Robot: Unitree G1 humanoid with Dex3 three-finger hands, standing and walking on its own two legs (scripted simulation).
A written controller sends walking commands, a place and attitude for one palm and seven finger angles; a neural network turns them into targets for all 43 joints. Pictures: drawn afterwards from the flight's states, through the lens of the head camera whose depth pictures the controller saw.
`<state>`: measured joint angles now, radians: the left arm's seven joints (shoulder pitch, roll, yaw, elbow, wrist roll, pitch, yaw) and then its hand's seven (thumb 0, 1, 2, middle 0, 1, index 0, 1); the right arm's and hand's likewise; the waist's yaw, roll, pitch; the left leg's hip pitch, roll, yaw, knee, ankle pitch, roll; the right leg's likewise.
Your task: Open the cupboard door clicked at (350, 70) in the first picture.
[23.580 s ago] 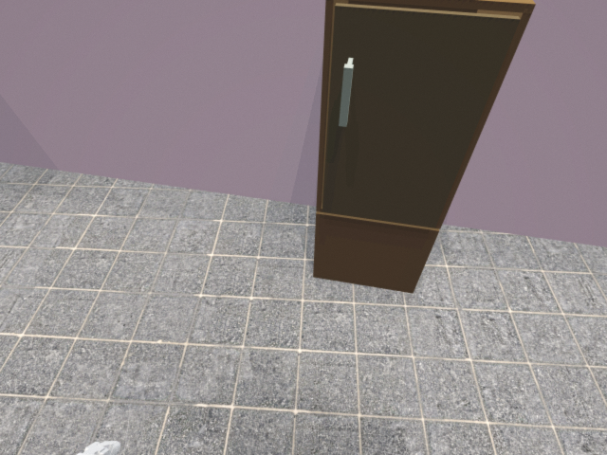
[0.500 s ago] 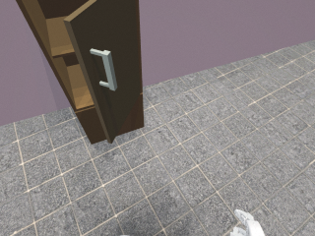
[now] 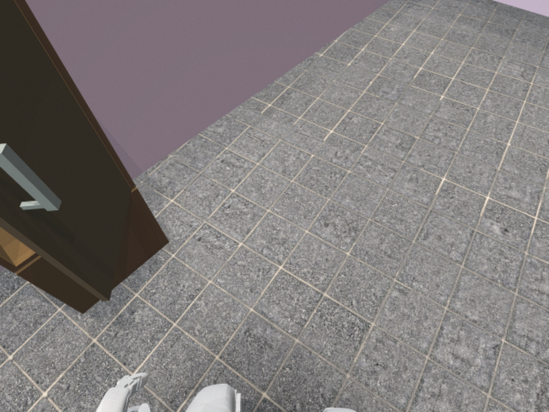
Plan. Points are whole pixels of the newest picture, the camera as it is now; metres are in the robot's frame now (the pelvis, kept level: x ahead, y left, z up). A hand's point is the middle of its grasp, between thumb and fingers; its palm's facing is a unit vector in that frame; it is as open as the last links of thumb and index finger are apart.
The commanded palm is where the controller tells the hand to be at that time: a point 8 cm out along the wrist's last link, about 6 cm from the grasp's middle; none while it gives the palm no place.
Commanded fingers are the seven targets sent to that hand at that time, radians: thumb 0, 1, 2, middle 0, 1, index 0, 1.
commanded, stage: walk to a spot facing it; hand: left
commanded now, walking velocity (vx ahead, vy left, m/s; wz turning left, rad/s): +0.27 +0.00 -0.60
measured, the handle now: (16, 181) +0.43 +0.42 +0.07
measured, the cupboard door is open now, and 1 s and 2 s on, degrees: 47 47 47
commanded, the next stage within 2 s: turn to face it in 1.90 s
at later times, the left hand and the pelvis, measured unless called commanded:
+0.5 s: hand (195, 343) +0.24 +0.16 -0.16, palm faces -0.32 -0.94 -0.14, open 7.4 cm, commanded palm none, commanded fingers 0.00 0.90 0.90 -0.20 -0.30 -0.20 -0.30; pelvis +0.09 +0.01 +0.01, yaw -19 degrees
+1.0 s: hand (274, 271) +0.37 +0.02 -0.15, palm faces -0.43 -0.87 -0.23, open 7.2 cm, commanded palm none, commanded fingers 0.00 0.90 0.90 -0.20 -0.30 -0.20 -0.30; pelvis +0.25 -0.13 +0.01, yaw -30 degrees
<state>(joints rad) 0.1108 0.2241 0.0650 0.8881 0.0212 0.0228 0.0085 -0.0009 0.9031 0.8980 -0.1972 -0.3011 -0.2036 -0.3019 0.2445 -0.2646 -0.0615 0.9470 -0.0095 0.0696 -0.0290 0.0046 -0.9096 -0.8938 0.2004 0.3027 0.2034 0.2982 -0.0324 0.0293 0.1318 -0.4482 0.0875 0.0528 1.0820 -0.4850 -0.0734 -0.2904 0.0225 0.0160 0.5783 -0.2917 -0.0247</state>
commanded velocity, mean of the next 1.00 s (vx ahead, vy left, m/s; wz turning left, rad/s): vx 0.33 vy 0.00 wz -0.43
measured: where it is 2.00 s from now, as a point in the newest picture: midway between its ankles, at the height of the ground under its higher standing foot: (389, 266)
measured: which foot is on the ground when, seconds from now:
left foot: up 0.00-0.18, down 0.20-0.66, up 0.68-1.00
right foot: down 0.00-0.20, up 0.22-0.66, down 0.68-1.00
